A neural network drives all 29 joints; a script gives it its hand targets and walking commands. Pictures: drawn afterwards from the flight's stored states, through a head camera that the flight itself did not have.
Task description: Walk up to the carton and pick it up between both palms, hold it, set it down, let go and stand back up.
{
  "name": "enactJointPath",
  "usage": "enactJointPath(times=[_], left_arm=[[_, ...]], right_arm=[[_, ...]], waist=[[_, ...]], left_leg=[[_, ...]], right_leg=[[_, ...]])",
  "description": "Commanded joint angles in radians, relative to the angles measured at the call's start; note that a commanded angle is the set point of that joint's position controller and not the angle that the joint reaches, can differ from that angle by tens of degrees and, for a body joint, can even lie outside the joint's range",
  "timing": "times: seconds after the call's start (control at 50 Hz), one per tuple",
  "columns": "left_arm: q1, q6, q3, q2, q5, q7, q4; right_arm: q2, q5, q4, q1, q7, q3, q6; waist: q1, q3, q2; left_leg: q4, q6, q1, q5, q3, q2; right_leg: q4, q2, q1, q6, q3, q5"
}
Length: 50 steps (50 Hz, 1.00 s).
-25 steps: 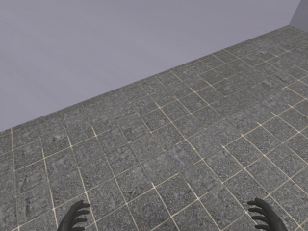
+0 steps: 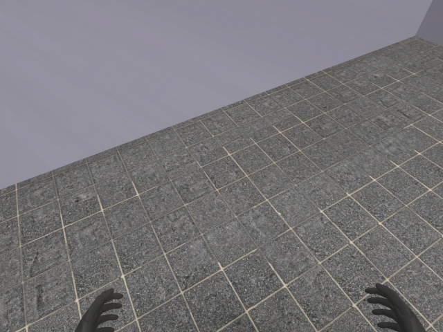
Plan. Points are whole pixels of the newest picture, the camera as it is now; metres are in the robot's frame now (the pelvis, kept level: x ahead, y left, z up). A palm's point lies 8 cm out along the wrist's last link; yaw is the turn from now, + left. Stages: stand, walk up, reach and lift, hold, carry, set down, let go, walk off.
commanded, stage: stand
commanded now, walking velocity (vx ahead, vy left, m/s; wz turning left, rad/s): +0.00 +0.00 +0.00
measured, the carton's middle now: out of the picture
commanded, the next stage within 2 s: walk up in 1.46 s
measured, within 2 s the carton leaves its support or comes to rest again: neither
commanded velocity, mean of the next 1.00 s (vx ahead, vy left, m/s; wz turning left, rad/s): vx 0.00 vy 0.00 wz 0.00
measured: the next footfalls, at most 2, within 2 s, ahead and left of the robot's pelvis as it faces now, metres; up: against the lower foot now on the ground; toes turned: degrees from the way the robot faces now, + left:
left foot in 1.96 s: -0.02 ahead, +0.15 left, +0.00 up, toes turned +2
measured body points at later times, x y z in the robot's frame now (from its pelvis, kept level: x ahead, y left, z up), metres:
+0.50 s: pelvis +0.00 +0.00 +0.00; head +0.00 +0.00 +0.45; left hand +0.15 +0.28 -0.09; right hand +0.15 -0.30 -0.08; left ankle +0.00 +0.12 -0.72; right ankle +0.00 -0.12 -0.72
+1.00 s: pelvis -0.02 +0.00 +0.00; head -0.02 +0.00 +0.45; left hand +0.12 +0.28 -0.09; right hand +0.13 -0.30 -0.08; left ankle +0.00 +0.12 -0.72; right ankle +0.00 -0.12 -0.72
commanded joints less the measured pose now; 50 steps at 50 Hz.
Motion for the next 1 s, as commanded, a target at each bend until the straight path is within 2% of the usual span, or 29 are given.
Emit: enactJointPath(times=[0.0,0.02,0.1,0.14,0.16,0.24,0.26,0.28,0.34,0.38,0.4,0.42,0.56,0.58,0.6,0.64,0.66,0.7,0.72,0.76,0.8,0.82,0.84,0.86,0.88,0.92,0.94,0.96,0.98], left_arm=[[-0.071,-0.039,0.074,0.221,0.013,-0.002,-0.013],[-0.06,-0.038,0.073,0.221,0.019,-0.003,-0.006],[-0.068,-0.036,0.071,0.211,0.019,0.001,-0.004],[-0.072,-0.037,0.071,0.213,0.024,0.001,0.004],[-0.073,-0.039,0.071,0.219,0.017,-0.002,-0.004],[-0.068,-0.037,0.069,0.219,0.018,0.002,0.008],[-0.078,-0.037,0.072,0.23,0.018,0.0,0.016],[-0.082,-0.034,0.072,0.23,0.016,-0.001,0.007],[-0.057,-0.036,0.067,0.209,0.015,0.002,0.02],[-0.073,-0.034,0.065,0.215,0.016,-0.001,0.024],[-0.087,-0.034,0.077,0.238,0.018,-0.001,0.018],[-0.087,-0.033,0.073,0.228,0.02,-0.001,0.02],[-0.072,-0.032,0.069,0.228,0.024,-0.003,0.036],[-0.077,-0.032,0.071,0.217,0.014,-0.001,0.031],[-0.074,-0.032,0.071,0.224,0.019,0.001,0.051],[-0.073,-0.035,0.071,0.233,0.021,0.001,0.045],[-0.064,-0.033,0.072,0.237,0.016,0.0,0.052],[-0.072,-0.024,0.065,0.233,0.013,-0.002,0.059],[-0.069,-0.027,0.07,0.234,0.019,-0.002,0.056],[-0.073,-0.029,0.061,0.23,0.02,-0.006,0.065],[-0.076,-0.029,0.066,0.244,0.015,-0.005,0.073],[-0.077,-0.028,0.067,0.238,0.013,-0.003,0.079],[-0.075,-0.032,0.063,0.235,0.023,-0.003,0.082],[-0.078,-0.034,0.064,0.229,0.02,-0.005,0.08],[-0.081,-0.035,0.063,0.245,0.014,-0.003,0.095],[-0.088,-0.029,0.064,0.236,0.017,-0.003,0.086],[-0.077,-0.033,0.061,0.226,0.019,-0.004,0.09],[-0.084,-0.033,0.065,0.243,0.019,-0.003,0.097],[-0.07,-0.034,0.066,0.24,0.012,-0.004,0.1]], right_arm=[[-0.173,-0.025,-0.022,-0.021,-0.003,-0.072,-0.022],[-0.158,-0.027,-0.021,-0.016,-0.007,-0.066,-0.022],[-0.181,-0.027,-0.014,-0.034,-0.003,-0.067,-0.022],[-0.173,-0.028,-0.016,-0.04,-0.007,-0.067,-0.024],[-0.189,-0.028,-0.01,-0.024,-0.005,-0.071,-0.022],[-0.184,-0.023,-0.003,-0.035,-0.003,-0.072,-0.021],[-0.185,-0.028,-0.004,-0.029,-0.005,-0.073,-0.019],[-0.183,-0.026,0.007,-0.021,-0.007,-0.069,-0.019],[-0.181,-0.022,0.006,-0.036,-0.006,-0.066,-0.019],[-0.17,-0.026,0.026,-0.024,-0.008,-0.066,-0.023],[-0.177,-0.027,0.014,-0.031,-0.009,-0.062,-0.024],[-0.186,-0.024,0.02,-0.03,-0.008,-0.058,-0.021],[-0.178,-0.019,0.047,-0.037,-0.006,-0.057,-0.019],[-0.183,-0.029,0.044,-0.034,-0.008,-0.06,-0.019],[-0.185,-0.023,0.055,-0.037,-0.007,-0.058,-0.02],[-0.192,-0.019,0.047,-0.028,-0.006,-0.065,-0.018],[-0.197,-0.025,0.049,-0.027,-0.004,-0.061,-0.019],[-0.182,-0.021,0.053,-0.048,-0.009,-0.062,-0.016],[-0.191,-0.02,0.059,-0.033,-0.007,-0.058,-0.017],[-0.183,-0.02,0.059,-0.051,-0.008,-0.06,-0.015],[-0.194,-0.024,0.068,-0.027,-0.004,-0.062,-0.013],[-0.193,-0.024,0.075,-0.043,-0.002,-0.061,-0.013],[-0.181,-0.021,0.07,-0.052,-0.003,-0.059,-0.012],[-0.182,-0.021,0.078,-0.04,-0.001,-0.053,-0.013],[-0.188,-0.015,0.091,-0.04,0.001,-0.06,-0.011],[-0.188,-0.025,0.088,-0.042,-0.002,-0.059,-0.016],[-0.192,-0.027,0.096,-0.035,-0.002,-0.055,-0.02],[-0.2,-0.023,0.095,-0.04,0.0,-0.064,-0.018],[-0.196,-0.025,0.096,-0.048,-0.002,-0.059,-0.02]], waist=[[0.001,-0.105,-0.03],[-0.001,-0.099,-0.037],[0.008,-0.087,0.009],[-0.008,-0.098,-0.018],[-0.003,-0.078,-0.044],[-0.01,-0.108,-0.01],[-0.018,-0.101,-0.023],[-0.011,-0.078,-0.02],[0.005,-0.1,0.0],[-0.002,-0.098,-0.022],[-0.005,-0.092,-0.018],[-0.003,-0.073,-0.001],[-0.004,-0.078,-0.023],[0.006,-0.067,0.002],[-0.005,-0.081,0.013],[-0.016,-0.093,-0.001],[-0.002,-0.062,-0.027],[0.003,-0.034,-0.035],[0.003,-0.051,-0.01],[-0.002,-0.048,-0.004],[-0.007,-0.034,-0.034],[-0.002,-0.028,0.0],[-0.009,-0.016,-0.002],[0.004,-0.025,-0.021],[-0.008,-0.033,-0.026],[-0.003,-0.01,-0.036],[0.002,-0.04,0.004],[-0.008,-0.047,-0.008],[-0.002,-0.067,0.004]], left_leg=[[-0.103,0.074,0.049,0.274,-0.082,0.092],[-0.108,0.082,0.07,0.286,-0.095,0.106],[-0.107,0.075,0.055,0.262,-0.083,0.101],[-0.096,0.071,0.067,0.286,-0.082,0.102],[-0.108,0.073,0.047,0.293,-0.091,0.101],[-0.103,0.073,0.084,0.291,-0.084,0.102],[-0.11,0.071,0.081,0.271,-0.08,0.098],[-0.116,0.083,0.055,0.283,-0.109,0.112],[-0.114,0.076,0.064,0.292,-0.085,0.099],[-0.112,0.072,0.069,0.278,-0.083,0.106],[-0.121,0.085,0.055,0.273,-0.111,0.109],[-0.129,0.083,0.051,0.289,-0.097,0.11],[-0.135,0.074,0.078,0.267,-0.096,0.106],[-0.14,0.083,0.065,0.256,-0.109,0.115],[-0.142,0.081,0.078,0.271,-0.099,0.112],[-0.133,0.076,0.065,0.287,-0.101,0.104],[-0.137,0.078,0.055,0.286,-0.115,0.111],[-0.158,0.082,0.038,0.211,-0.108,0.11],[-0.166,0.079,0.041,0.207,-0.118,0.104],[-0.153,0.071,0.041,0.182,-0.096,0.096],[-0.169,0.071,0.044,0.147,-0.098,0.107],[-0.183,0.076,0.031,0.137,-0.115,0.104],[-0.188,0.067,0.034,0.125,-0.112,0.106],[-0.185,0.073,0.018,0.119,-0.109,0.106],[-0.168,0.071,0.034,0.131,-0.099,0.093],[-0.179,0.075,0.041,0.156,-0.119,0.105],[-0.185,0.077,0.054,0.182,-0.128,0.114],[-0.174,0.072,0.051,0.185,-0.112,0.1],[-0.167,0.075,0.054,0.2,-0.128,0.113]], right_leg=[[-0.087,-0.076,0.059,-0.068,0.096,0.29],[-0.098,-0.084,0.035,-0.074,0.113,0.282],[-0.106,-0.077,0.02,-0.073,0.101,0.261],[-0.113,-0.081,0.03,-0.079,0.113,0.294],[-0.102,-0.078,0.031,-0.071,0.099,0.303],[-0.117,-0.08,0.036,-0.072,0.108,0.307],[-0.107,-0.077,0.025,-0.072,0.096,0.296],[-0.106,-0.079,0.031,-0.072,0.111,0.299],[-0.113,-0.078,0.06,-0.074,0.109,0.272],[-0.113,-0.084,0.047,-0.076,0.109,0.288],[-0.098,-0.074,0.037,-0.076,0.109,0.28],[-0.111,-0.085,0.032,-0.079,0.113,0.276],[-0.124,-0.079,0.029,-0.077,0.109,0.282],[-0.117,-0.074,0.022,-0.073,0.116,0.252],[-0.124,-0.077,0.027,-0.075,0.111,0.278],[-0.116,-0.083,0.049,-0.076,0.109,0.297],[-0.12,-0.073,0.034,-0.07,0.107,0.274],[-0.14,-0.071,0.015,-0.072,0.109,0.222],[-0.134,-0.07,0.04,-0.076,0.117,0.211],[-0.16,-0.08,0.032,-0.077,0.127,0.2],[-0.159,-0.08,0.014,-0.071,0.126,0.181],[-0.159,-0.072,0.002,-0.073,0.119,0.154],[-0.179,-0.074,-0.004,-0.077,0.134,0.144],[-0.178,-0.079,0.026,-0.07,0.128,0.145],[-0.171,-0.085,0.014,-0.07,0.139,0.154],[-0.178,-0.09,-0.014,-0.08,0.145,0.171],[-0.166,-0.082,0.005,-0.072,0.123,0.173],[-0.159,-0.067,0.022,-0.071,0.117,0.209],[-0.151,-0.074,0.034,-0.068,0.106,0.221]])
